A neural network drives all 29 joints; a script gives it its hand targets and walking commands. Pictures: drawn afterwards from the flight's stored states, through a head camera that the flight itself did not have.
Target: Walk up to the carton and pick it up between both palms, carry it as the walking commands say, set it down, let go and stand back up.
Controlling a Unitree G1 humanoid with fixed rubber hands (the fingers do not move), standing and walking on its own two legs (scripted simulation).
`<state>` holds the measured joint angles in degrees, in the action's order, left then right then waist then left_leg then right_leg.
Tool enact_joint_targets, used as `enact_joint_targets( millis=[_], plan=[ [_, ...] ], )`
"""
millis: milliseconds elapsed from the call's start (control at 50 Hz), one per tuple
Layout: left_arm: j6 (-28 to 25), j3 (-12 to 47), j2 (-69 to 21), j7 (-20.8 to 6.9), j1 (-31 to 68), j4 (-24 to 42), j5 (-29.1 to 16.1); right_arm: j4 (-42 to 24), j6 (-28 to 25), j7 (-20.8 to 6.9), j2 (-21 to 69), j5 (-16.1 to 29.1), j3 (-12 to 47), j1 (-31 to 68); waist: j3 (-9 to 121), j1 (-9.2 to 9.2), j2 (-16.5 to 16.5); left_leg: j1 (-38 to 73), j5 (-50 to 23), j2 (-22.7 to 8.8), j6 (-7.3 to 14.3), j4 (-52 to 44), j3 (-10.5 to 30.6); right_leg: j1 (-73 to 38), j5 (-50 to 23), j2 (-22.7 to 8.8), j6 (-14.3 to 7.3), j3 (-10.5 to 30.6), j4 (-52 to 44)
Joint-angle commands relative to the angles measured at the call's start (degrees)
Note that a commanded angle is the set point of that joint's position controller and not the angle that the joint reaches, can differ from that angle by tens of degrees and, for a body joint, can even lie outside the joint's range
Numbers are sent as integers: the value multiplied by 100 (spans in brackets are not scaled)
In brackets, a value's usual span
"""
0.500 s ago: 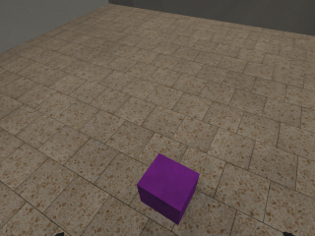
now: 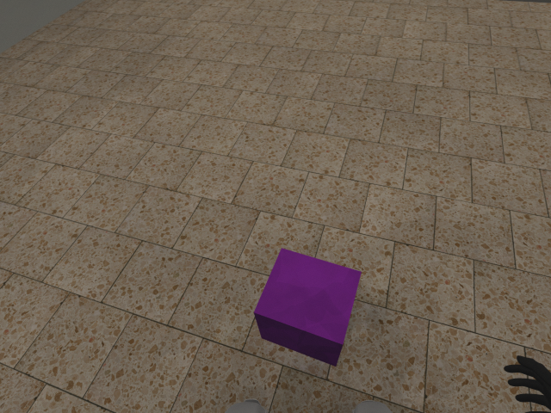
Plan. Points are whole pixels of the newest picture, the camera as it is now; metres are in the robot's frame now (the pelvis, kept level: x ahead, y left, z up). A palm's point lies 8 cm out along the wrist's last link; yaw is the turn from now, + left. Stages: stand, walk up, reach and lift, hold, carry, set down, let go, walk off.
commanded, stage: walk up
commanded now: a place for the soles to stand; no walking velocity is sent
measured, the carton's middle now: (308, 307) +0.52 -0.02 -0.62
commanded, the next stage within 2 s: reach and lift in 1.84 s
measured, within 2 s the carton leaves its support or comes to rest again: neither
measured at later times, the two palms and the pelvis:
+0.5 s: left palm (29, 341) +0.24 +0.45 -0.07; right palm out of the picture +0.08 -0.23 -0.08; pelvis +0.07 +0.13 -0.01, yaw -13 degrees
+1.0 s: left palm (79, 306) +0.31 +0.40 -0.08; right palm out of the picture +0.03 -0.23 -0.07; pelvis +0.08 +0.13 +0.00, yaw -20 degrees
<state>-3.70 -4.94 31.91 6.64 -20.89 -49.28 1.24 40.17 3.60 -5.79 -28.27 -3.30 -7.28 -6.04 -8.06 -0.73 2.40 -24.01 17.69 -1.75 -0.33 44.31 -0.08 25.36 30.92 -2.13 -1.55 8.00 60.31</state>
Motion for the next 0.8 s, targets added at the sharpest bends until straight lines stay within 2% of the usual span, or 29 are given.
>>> enact_joint_targets(
  millis=[0, 40, 60, 80, 120, 140, 160, 180, 200, 220, 260, 300, 320, 360, 380, 400, 420, 440, 460, 480, 500, 540, 580, 640, 660, 680, 700, 720, 780],
  plan=[
    [-141, -130, 962, -79, -360, 315, -151, -510, -144, 131, -1231, 40, -277, -234, 442, 349, 522, 952, 1618, -1339, 1388, -2421, 1864, 1092, -173, -170, -4, -887, 249],
    [-131, -145, 819, -192, -694, 156, -107, -458, -146, 123, -1113, -106, -278, -419, 535, 398, 1013, 693, 1322, -931, 1245, -2306, 1161, 256, -331, -10, 51, -1161, -747],
    [-135, -130, 742, -197, -638, 234, -96, -500, -140, 113, -1016, -72, -229, -502, 596, 357, 1024, 648, 1255, -1092, 1309, -2323, 1213, -2, -293, 71, 10, -1210, -1038],
    [-138, -153, 681, -201, -572, 291, -82, -604, -131, 99, -979, -64, -211, -409, 447, 328, 765, 142, 1444, -1169, 1337, -2360, 1168, -531, -512, 128, -8, -1277, -1409],
    [-189, -231, 646, -219, -989, 157, -43, -793, -94, 71, -799, -22, -121, -32, 494, -116, 297, -920, 2204, -935, 1014, -1729, 734, -1978, -1431, 189, -111, -1063, -2502],
    [-210, -330, 755, -208, -1230, 190, 18, -795, -90, 103, -627, -43, -48, -214, 766, -293, -76, -1471, 2364, -829, 703, -977, 507, -2736, -884, -66, -227, -432, -2714],
    [-263, -409, 1138, -168, -1281, 335, 102, -780, -96, 145, -250, 7, 70, -568, 692, -392, -1261, -1979, 2399, -295, 337, 422, 113, -2558, 1181, -1182, -555, 1584, -3971],
    [-314, -476, 1507, -136, -822, 671, 150, -799, -112, 163, -562, -35, -10, -467, 338, -249, -1100, -2471, 1863, 8, 101, 1499, 129, -2099, 1762, -2197, -1192, 3392, -4506],
    [-301, -465, 1441, -127, -588, 686, 49, -686, -109, 210, -979, -10, -101, -493, 42, -179, -322, -2229, 1578, -293, 82, 1748, 615, -1620, 1440, -2206, -1453, 3199, -4362],
    [-283, -456, 1379, -156, -242, 741, 19, -526, -112, 199, -1094, 60, -170, -663, 201, -10, -545, -1798, 1121, -457, 60, 1910, 612, -1231, 1417, -1814, -1362, 2569, -4204],
    [-258, -284, 994, -213, 122, 904, 9, -349, -167, 223, -1026, 143, -194, -1013, 122, 93, -647, -1240, 623, -469, 35, 1625, 511, -837, 114, -1102, -997, 1649, -3826],
    [-244, -232, 971, -353, 191, 964, 36, -232, -261, 253, -801, 228, -73, -1223, 345, 151, -1164, -438, 930, -368, 65, 816, 233, -574, -1731, -877, -1003, 915, -3313],
    [-194, -143, 853, -400, 314, 967, 45, -158, -310, 280, -673, 300, -51, -1193, 437, 141, -1319, 95, 897, -235, 91, 288, -68, -351, -2047, -653, -932, 441, -3092],
    [-44, -117, 846, -502, 605, 1091, 0, 46, -366, 390, -653, 312, -105, -1526, 579, 456, -1266, 1316, 98, 152, 110, -255, -684, 525, -1742, -333, -745, 197, -2485],
    [40, -65, 636, -504, 582, 1131, -16, 126, -411, 445, -711, 273, -138, -1609, 503, 491, -871, 1498, -24, 220, 82, -728, -613, 715, -1606, -122, -558, 9, -1956],
    [95, -54, 443, -490, 443, 1179, -14, 90, -494, 500, -1001, 240, -144, -1598, 555, 471, -37, 1267, 318, -354, 249, -1432, 495, 703, -1639, 272, -303, -195, -927],
    [136, -24, 214, -478, 322, 1219, -40, 3, -565, 550, -1472, 170, -196, -1519, 621, 313, 882, 1111, 486, -1805, 785, -2308, 2682, 1114, -514, 736, 30, -342, 72],
    [204, -94, 547, -410, 397, 1093, -43, -79, -595, 543, -1715, 285, -208, -1098, 620, 256, 654, 479, 507, -2514, 1571, -2520, 3266, 784, 401, 480, 122, 51, 523],
    [207, -123, 645, -430, 277, 1017, -75, -77, -620, 569, -1682, 291, -171, -835, 347, 88, 402, 109, 351, -2399, 1675, -2306, 2902, 677, 303, 296, 147, 111, 570],
    [209, -165, 602, -494, 207, 953, -85, -24, -632, 610, -1567, 296, -119, -731, 194, -7, 545, 162, 299, -2078, 1564, -1963, 2292, 712, 283, 237, 134, -119, 267],
    [233, -158, 488, -560, 302, 940, -63, 46, -639, 642, -1603, 271, -103, -810, 299, 70, 685, 339, 199, -1808, 1242, -1873, 1823, 642, 165, 185, 2, -270, -135],
    [259, -194, 490, -686, 261, 944, -1, 200, -634, 658, -1627, 208, -89, -968, 579, 181, 1134, 628, -586, -1815, 1180, -1686, 1407, 442, -45, 155, 50, -609, -540],
    [316, -211, 406, -753, 521, 963, 15, 190, -611, 667, -1522, 266, -44, -990, 492, 192, 907, 346, -826, -1696, 1075, -1606, 1179, 87, -158, 258, -33, -827, -923],
    [313, -278, 389, -778, 307, 808, 80, 211, -553, 665, -1338, 270, 57, -790, 874, -33, 924, 138, -857, -1447, 784, -1085, 524, -1057, -863, 414, -59, -962, -2224],
    [298, -333, 539, -781, 253, 820, 136, 234, -549, 675, -1167, 277, 145, -944, 933, -86, 354, -185, -505, -1368, 607, -749, 309, -1405, -1019, 231, -178, -567, -2662],
    [279, -396, 904, -779, 377, 880, 163, 222, -547, 686, -954, 332, 209, -908, 991, -83, -741, -756, -76, -678, 209, 222, -354, -1575, -1389, -648, -598, 1010, -3121],
    [270, -366, 987, -789, 742, 1047, 95, 270, -511, 763, -782, 407, 269, -808, 813, -34, -1112, -702, 1482, -248, 139, 596, -588, -1098, -1810, -1260, -1173, 1824, -3404],
    [239, -292, 902, -786, 777, 965, 51, 363, -522, 786, -868, 445, 229, -842, 832, -17, -1102, -181, 1868, -244, 151, 719, -249, -705, -2131, -1233, -1417, 1559, -3294],
    [357, -124, 550, -772, 1251, 959, -69, 727, -691, 781, -916, 366, 188, -1296, 897, 321, -812, 783, 65, -158, 215, -871, -381, -232, -2492, -433, -763, 439, -2569]
  ],
)
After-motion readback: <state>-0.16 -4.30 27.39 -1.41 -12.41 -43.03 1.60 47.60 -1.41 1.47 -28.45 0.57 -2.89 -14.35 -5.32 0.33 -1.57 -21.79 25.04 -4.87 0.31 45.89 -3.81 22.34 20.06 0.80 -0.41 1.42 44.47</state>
